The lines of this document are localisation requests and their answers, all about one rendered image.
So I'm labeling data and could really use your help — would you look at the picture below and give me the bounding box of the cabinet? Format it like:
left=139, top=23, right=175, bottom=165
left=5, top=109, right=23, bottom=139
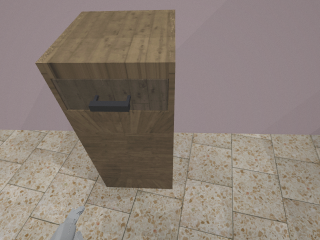
left=35, top=9, right=176, bottom=189

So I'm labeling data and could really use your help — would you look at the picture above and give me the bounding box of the handle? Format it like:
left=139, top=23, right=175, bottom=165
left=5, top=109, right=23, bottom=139
left=88, top=95, right=131, bottom=112

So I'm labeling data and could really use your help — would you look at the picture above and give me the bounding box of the drawer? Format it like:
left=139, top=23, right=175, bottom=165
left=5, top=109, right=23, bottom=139
left=52, top=78, right=169, bottom=111

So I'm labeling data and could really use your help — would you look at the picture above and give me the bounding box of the left robot hand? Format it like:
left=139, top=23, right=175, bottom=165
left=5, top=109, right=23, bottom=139
left=50, top=206, right=85, bottom=240

